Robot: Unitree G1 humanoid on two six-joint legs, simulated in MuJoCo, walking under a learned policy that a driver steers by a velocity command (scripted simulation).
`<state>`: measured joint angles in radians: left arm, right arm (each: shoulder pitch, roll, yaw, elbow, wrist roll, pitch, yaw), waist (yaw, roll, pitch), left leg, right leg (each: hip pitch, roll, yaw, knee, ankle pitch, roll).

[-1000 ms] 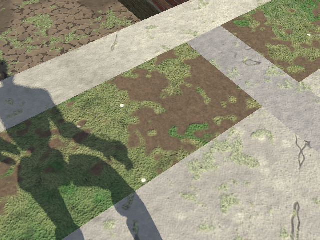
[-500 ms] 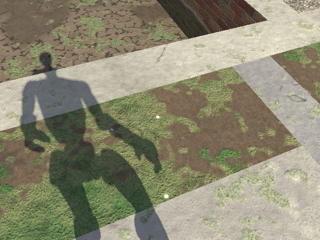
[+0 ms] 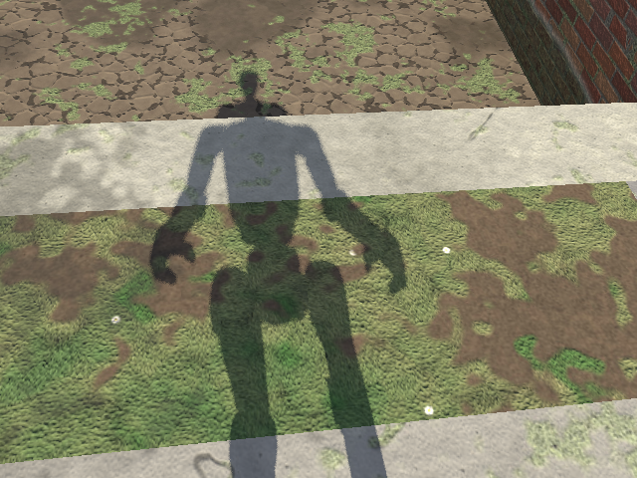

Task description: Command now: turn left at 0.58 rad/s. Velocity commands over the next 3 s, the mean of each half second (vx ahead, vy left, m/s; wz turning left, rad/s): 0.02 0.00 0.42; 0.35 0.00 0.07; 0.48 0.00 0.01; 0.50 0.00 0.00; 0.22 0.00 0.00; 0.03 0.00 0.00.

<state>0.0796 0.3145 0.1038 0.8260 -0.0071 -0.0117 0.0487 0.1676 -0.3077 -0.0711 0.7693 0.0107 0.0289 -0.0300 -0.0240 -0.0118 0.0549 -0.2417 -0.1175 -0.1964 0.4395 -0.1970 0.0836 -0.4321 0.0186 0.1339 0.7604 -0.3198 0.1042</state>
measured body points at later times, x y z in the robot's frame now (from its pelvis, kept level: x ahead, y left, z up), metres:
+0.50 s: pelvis +0.02 -0.03 -0.01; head +0.05 -0.03 +0.44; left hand +0.07 +0.26 -0.12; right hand +0.20 -0.28 -0.12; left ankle -0.03 +0.10 -0.74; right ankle +0.04 -0.16 -0.75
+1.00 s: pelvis +0.19 -0.04 -0.02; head +0.22 -0.04 +0.43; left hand +0.32 +0.27 -0.10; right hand +0.25 -0.32 -0.15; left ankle -0.01 +0.09 -0.70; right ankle +0.29 -0.11 -0.75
